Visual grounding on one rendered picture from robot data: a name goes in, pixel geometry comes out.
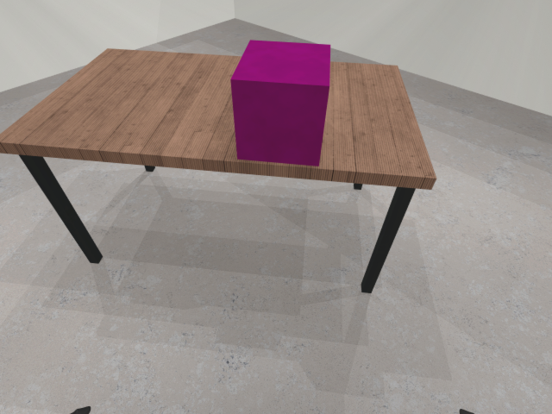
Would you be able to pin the carton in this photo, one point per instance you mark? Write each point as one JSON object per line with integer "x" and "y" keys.
{"x": 280, "y": 93}

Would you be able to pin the table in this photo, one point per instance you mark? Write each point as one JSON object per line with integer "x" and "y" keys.
{"x": 175, "y": 110}

